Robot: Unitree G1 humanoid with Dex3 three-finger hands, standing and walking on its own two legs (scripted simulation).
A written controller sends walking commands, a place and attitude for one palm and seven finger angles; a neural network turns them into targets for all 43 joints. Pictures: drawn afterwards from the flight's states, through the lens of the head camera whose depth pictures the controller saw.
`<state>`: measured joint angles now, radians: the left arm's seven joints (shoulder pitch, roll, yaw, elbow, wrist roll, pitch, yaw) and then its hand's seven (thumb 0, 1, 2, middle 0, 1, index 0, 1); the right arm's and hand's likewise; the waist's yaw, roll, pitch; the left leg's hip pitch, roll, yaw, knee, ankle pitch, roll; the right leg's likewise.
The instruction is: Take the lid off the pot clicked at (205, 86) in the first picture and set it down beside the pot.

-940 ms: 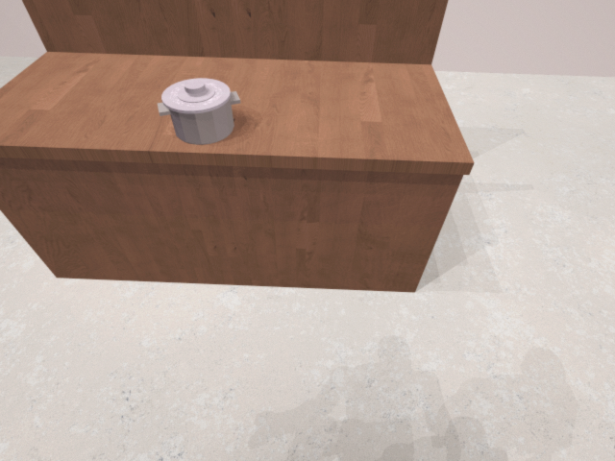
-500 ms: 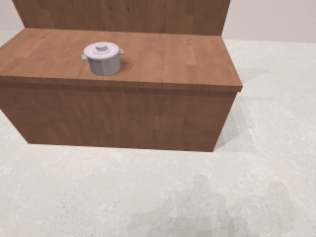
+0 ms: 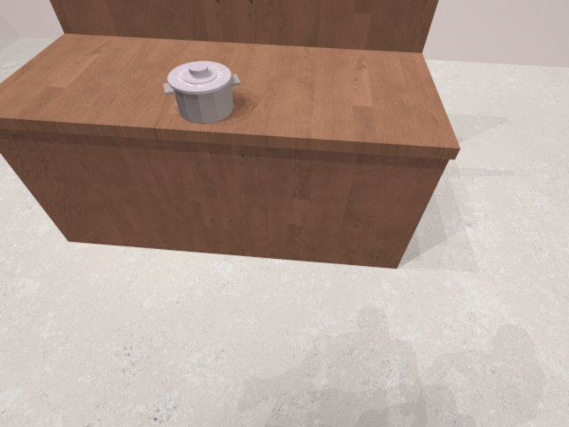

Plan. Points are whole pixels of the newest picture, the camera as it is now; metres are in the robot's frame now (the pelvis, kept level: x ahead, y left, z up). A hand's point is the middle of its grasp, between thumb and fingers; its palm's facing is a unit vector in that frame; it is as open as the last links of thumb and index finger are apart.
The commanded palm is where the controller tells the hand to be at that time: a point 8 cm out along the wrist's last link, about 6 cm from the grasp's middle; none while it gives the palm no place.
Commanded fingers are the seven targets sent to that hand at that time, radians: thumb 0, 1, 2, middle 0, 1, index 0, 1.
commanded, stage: walk to a spot facing it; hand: left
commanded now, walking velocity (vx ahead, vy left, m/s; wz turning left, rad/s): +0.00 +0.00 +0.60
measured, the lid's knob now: (198, 68) +0.98 +0.29 +0.02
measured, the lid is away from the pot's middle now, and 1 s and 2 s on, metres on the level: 0.00 0.00 0.00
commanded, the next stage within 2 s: turn to face it in 1.06 s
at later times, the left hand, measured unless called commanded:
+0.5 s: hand out of the picture +0.01 +0.24 -0.16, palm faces +0.28 -0.93 -0.24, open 7.4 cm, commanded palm none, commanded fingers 0.00 0.90 0.90 -0.20 -0.30 -0.20 -0.30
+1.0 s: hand out of the picture -0.10 +0.14 -0.16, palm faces +0.66 -0.71 -0.23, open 7.4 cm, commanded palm none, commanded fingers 0.00 0.90 0.90 -0.20 -0.30 -0.20 -0.30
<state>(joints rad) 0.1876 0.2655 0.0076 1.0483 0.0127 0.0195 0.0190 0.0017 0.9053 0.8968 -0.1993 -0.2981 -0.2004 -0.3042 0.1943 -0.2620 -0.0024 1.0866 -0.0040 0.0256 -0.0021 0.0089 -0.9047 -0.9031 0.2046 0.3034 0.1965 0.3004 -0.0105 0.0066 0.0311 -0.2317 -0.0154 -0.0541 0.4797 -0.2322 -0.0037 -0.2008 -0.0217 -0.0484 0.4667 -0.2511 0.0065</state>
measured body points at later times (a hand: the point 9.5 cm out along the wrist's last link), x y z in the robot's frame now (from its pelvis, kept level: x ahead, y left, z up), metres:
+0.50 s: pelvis +0.00 +0.02 +0.00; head +0.01 +0.03 +0.45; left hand +0.00 +0.29 -0.14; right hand +0.10 -0.22 -0.14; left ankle +0.01 +0.12 -0.74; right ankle +0.02 -0.12 -0.70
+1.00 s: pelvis +0.10 +0.07 -0.01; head +0.14 +0.09 +0.44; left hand -0.13 +0.18 -0.14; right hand +0.38 -0.02 -0.14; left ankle +0.12 +0.22 -0.71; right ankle +0.04 -0.11 -0.74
